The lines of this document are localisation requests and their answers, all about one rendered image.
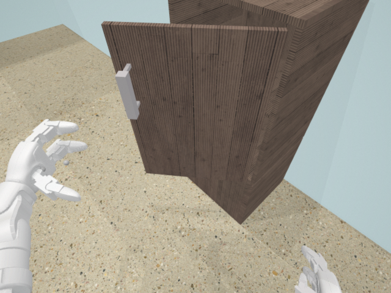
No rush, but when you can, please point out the robot left hand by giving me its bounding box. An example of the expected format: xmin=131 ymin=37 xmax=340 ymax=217
xmin=5 ymin=119 xmax=88 ymax=201

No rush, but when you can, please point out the robot right hand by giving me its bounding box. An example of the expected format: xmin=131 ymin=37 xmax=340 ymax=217
xmin=294 ymin=245 xmax=342 ymax=293

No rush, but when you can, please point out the cupboard door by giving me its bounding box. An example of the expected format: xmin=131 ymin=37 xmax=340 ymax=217
xmin=101 ymin=21 xmax=288 ymax=183

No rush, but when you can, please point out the left robot forearm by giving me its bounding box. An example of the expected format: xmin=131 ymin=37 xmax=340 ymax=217
xmin=0 ymin=181 xmax=37 ymax=293

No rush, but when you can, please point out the handle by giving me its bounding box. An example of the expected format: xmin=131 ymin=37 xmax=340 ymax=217
xmin=115 ymin=63 xmax=140 ymax=120

